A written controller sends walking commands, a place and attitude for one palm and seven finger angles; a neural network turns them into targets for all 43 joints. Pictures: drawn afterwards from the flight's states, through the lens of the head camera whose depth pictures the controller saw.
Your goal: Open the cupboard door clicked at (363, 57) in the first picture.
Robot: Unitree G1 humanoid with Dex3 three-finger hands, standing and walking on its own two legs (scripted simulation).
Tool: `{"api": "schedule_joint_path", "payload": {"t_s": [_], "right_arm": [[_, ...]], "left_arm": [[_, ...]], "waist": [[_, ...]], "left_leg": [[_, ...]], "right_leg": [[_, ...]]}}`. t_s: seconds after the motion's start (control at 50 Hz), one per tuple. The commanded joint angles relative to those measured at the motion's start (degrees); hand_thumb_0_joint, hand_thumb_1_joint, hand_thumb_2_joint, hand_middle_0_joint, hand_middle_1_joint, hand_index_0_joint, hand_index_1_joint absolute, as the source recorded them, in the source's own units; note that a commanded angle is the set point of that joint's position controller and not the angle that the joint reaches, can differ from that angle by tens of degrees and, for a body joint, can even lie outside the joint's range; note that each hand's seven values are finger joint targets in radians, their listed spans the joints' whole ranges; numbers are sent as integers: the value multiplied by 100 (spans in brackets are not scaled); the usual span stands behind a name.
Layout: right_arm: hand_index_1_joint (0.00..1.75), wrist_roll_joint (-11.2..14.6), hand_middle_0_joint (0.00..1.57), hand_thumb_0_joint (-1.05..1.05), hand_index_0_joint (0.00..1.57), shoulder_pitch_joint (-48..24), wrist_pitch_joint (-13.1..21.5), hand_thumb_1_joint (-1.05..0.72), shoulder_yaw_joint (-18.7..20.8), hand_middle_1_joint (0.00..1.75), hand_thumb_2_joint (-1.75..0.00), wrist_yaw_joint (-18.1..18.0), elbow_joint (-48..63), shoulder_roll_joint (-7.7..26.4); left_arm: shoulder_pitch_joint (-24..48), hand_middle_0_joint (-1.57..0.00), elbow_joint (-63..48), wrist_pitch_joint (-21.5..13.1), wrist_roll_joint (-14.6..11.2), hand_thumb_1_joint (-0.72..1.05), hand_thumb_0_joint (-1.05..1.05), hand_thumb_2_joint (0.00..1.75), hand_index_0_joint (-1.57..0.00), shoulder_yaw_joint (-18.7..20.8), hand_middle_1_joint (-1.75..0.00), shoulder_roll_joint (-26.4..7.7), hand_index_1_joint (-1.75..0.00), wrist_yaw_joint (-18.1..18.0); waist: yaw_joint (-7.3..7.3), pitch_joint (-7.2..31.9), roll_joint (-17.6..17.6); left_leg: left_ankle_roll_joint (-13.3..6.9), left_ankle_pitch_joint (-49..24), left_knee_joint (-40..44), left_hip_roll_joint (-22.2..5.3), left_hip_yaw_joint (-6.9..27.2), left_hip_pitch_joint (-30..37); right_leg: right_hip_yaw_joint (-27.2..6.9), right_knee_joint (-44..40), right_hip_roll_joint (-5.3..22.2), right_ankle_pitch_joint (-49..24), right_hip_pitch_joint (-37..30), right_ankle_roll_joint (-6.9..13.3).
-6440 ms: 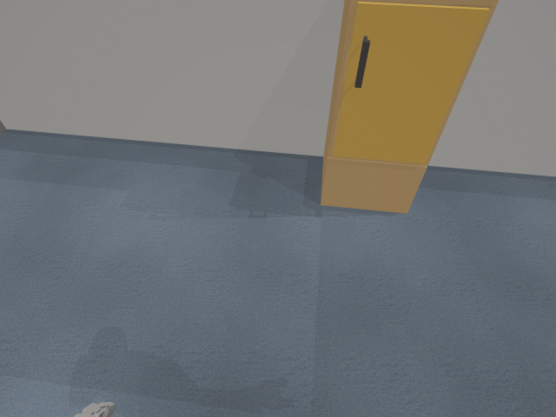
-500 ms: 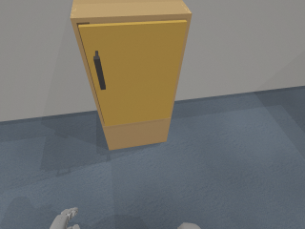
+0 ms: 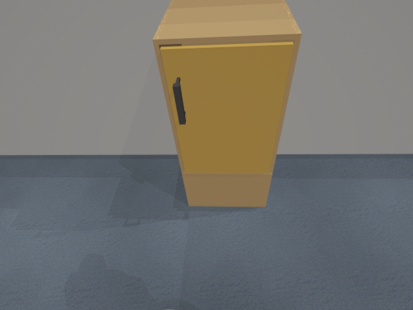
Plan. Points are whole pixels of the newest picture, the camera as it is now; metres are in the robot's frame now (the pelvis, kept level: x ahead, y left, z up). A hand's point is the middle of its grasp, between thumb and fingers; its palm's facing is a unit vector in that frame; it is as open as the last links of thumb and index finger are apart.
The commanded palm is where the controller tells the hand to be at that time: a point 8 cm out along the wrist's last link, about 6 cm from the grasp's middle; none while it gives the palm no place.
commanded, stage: take the last steps up to it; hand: left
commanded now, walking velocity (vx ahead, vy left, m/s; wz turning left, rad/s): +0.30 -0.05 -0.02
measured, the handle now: (180, 101) +0.75 +0.14 -0.02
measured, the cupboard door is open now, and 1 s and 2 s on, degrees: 0 0 0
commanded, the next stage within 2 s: come to a stop and stand still in 0.66 s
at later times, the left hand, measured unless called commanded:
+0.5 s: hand out of the picture +0.08 +0.24 -0.19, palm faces +0.03 -0.99 -0.14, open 7.4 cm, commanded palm none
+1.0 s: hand (165, 240) +0.32 +0.15 -0.16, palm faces -0.04 -0.97 -0.26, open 7.2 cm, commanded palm none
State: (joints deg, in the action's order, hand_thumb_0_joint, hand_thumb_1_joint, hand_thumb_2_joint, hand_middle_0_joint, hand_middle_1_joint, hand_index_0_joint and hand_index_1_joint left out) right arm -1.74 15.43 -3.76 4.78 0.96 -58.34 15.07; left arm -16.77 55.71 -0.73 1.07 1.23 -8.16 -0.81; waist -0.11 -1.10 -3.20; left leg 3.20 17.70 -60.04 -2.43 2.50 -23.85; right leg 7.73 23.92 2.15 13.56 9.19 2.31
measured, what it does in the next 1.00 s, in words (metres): walks ahead: left foot, then right foot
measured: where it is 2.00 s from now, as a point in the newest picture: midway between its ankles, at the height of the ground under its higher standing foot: outside the picture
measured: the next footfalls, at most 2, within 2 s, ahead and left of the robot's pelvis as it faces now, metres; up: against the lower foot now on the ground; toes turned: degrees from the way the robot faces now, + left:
left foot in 0.22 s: +0.04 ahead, +0.15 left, +0.00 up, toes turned +6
right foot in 0.72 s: +0.31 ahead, -0.10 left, +0.00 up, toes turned -11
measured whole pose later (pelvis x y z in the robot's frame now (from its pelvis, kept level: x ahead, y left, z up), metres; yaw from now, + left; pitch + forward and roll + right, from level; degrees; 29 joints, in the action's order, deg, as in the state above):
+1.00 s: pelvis +0.22 -0.03 -0.01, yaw -4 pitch -1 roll +1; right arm -0.4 13.2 -2.2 3.4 -1.5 -60.3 10.4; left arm -6.8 58.4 -0.7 0.8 1.8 -7.8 -1.7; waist 1.1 -4.8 -3.4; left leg 2.8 22.2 -60.2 -2.9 -0.1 -27.4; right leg 8.6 28.3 0.3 10.2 17.1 5.4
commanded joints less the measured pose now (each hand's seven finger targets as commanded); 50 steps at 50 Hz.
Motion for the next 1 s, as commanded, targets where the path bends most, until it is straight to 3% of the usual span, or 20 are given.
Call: {"api": "schedule_joint_path", "payload": {"t_s": [0.0, 0.1, 0.16, 0.18, 0.2, 0.22, 0.24, 0.28, 0.38, 0.54, 0.6, 0.64, 0.68, 0.7, 0.72, 0.74, 0.8, 0.84, 0.92, 0.98], "right_arm": [[30, -15, 20, 0, 20, -535, 223, -90, -36, 30, -90, 37, 428, 95], [30, 44, 20, 0, 20, -583, 384, -90, -135, 30, -90, 15, 348, -139], [30, 70, 20, 0, 20, 162, 540, -90, -178, 30, -90, -82, -7, -163], [30, 80, 20, 0, 20, 598, 610, -90, -128, 30, -90, -149, -163, 142], [30, 36, 20, 0, 20, 1065, 627, -90, 4, 30, -90, -187, -279, 670], [30, 24, 20, 0, 20, 1245, 563, -90, 56, 30, -90, -222, -260, 908], [30, 27, 20, 0, 20, 978, 533, -90, 38, 30, -90, -221, -173, 880], [30, 33, 20, 0, 20, 638, 596, -90, -147, 30, -90, -275, -197, 251], [30, 96, 20, 0, 20, 784, 770, -90, -230, 30, -90, -334, -207, -6], [30, 12, 20, 0, 20, 1422, 779, -90, -211, 30, -90, -395, -512, -1], [30, -17, 20, 0, 20, 1479, 731, -90, -172, 30, -90, -396, -604, 107], [30, 10, 20, 0, 20, 1418, 702, -90, -142, 30, -90, -389, -639, 221], [30, 102, 20, 0, 20, 1175, 698, -90, -106, 30, -90, -339, -564, 237], [30, 190, 20, 0, 20, 1468, 703, -90, -162, 30, -90, -265, -516, -97], [30, 224, 20, 0, 20, 1577, 685, -90, -185, 30, -90, -295, -408, -253], [30, 229, 20, 0, 20, 1262, 625, -90, -171, 30, -90, -310, -318, -222], [30, 142, 20, 0, 20, 1116, 434, -90, -236, 30, -90, -301, -501, -518], [30, 157, 20, 0, 20, 1416, 250, -90, -253, 30, -90, -294, -655, -687], [30, 104, 20, 0, 20, 1003, 10, -90, -126, 30, -90, -240, -401, -401], [30, 64, 20, 0, 20, 476, -32, -90, -49, 30, -90, -220, -156, -192]], "left_arm": [[-653, -20, 40, -210, 65, 90, 0, 90, -20, 219, -30, -986, -30, -30], [-860, -20, 400, -185, 88, 90, 0, 90, -20, 248, -30, -1071, -30, 15], [-682, -20, 565, -142, -7, 90, 0, 90, -20, 231, -30, -916, -30, 35], [-651, -20, 550, -133, -46, 90, 0, 90, -20, 169, -30, -678, -30, 57], [-619, -20, 448, -128, -53, 90, 0, 90, -20, 94, -30, -354, -30, 100], [-284, -20, 270, -113, 29, 90, 0, 90, -20, 108, -30, -462, -30, 96], [-127, -20, 234, -77, 68, 90, 0, 90, -20, 155, -30, -591, -30, 119], [-159, -20, 471, 0, 105, 90, 0, 90, -20, 202, -30, -529, -30, 160], [-550, -20, 649, 64, 62, 90, 0, 90, -20, 223, -30, -347, -30, 190], [855, -20, 115, 74, 6, 90, 0, 90, -20, 183, -30, -404, -30, 235], [1131, -20, 8, 16, -20, 90, 0, 90, -20, 138, -30, -362, -30, 228], [612, -20, 146, -49, -24, 90, 0, 90, -20, 166, -30, -511, -30, 193], [-748, -20, 577, -175, 16, 90, 0, 90, -20, 305, -30, -862, -30, 153], [-1330, -20, 736, -263, 57, 90, 0, 90, -20, 432, -30, -1437, -30, 75], [-1480, -20, 789, -278, -55, 90, 0, 90, -20, 461, -30, -1663, -30, 49], [-1022, -20, 612, -202, -102, 90, 0, 90, -20, 419, -30, -1521, -30, -17], [311, -20, 279, -198, -70, 90, 0, 90, -20, 176, -30, -866, -30, -98], [781, -20, 185, -193, -15, 90, 0, 90, -20, 131, -30, -743, -30, -149], [554, -20, 84, -60, -18, 90, 0, 90, -20, 252, -30, -828, -30, -155], [447, -20, 28, -3, -14, 90, 0, 90, -20, 310, -30, -962, -30, -188]], "waist": [[-257, -380, 1303], [-275, -285, 1319], [112, -20, 828], [310, 155, 4], [494, 205, -1310], [588, -202, -1085], [487, -495, -658], [276, -1189, -710], [-23, -761, -286], [223, -1037, -389], [264, -896, -530], [30, -444, -508], [-621, 357, -92], [-763, 1184, 1274], [-581, 1708, 1619], [-536, 1135, 864], [41, 105, 375], [346, 56, 318], [131, 117, 937], [-2, 165, 976]], "left_leg": [[-87, 213, 939, -175, -323, -639], [-251, 639, 2293, -30, -721, 261], [-276, -220, 3800, 83, -975, 2046], [-386, 3, 4168, -479, -318, 2999], [-807, 827, 4732, -1808, 1425, 3413], [-1196, 1151, 5148, -2363, 1985, 2997], [-1258, 1703, 5295, -2388, 1860, 2433], [-895, 906, 5441, -1787, 985, 1668], [-724, -2168, 5012, -1287, -202, 2040], [-1022, -3696, 4649, -1518, -346, 2527], [-951, -4641, 4227, -1460, -605, 2613], [-867, -5444, 3482, -1452, -643, 2495], [-559, -4275, 1903, -1111, -887, 1574], [-325, -1429, 108, -377, -1180, 268], [-294, 1859, -1460, 154, -702, -240], [-423, 1651, -1762, -124, -265, -291], [-276, 738, -1145, -437, -85, 215], [-198, 561, -295, -370, -121, 705], [-47, 376, -233, -109, -152, 155], [61, 420, -468, -33, -20, -302]], "right_leg": [[-1737, -1630, 1385, 1408, -302, 447], [-1623, -1486, 1338, 1126, -105, 618], [-1044, -687, 889, 1127, 751, 278], [-740, 165, 610, 1108, 1510, 44], [-64, 1573, 101, 1414, 2512, -232], [-216, 2525, 82, 1782, 2949, -241], [-466, 2981, 303, 1563, 2939, -183], [-650, 3502, 446, 740, 2855, -247], [-568, 3989, 334, -174, 2808, -418], [-350, 2743, 409, -297, 3193, -332], [-25, 1680, 145, -6, 2410, -147], [129, 1142, -141, -12, 1290, 3], [-95, 483, -23, -1085, -849, 132], [-1783, 402, 1410, -2306, -2279, 703], [-3075, -45, 2391, -3391, -2454, 1272], [-2664, -358, 2334, -2983, -1659, 1395], [-1529, -556, 1778, -3650, 486, 811], [-917, -599, 1512, -3669, 1148, 638], [-1033, -666, 1560, -2894, 883, 666], [-1228, -493, 1721, -3440, 493, 780]]}}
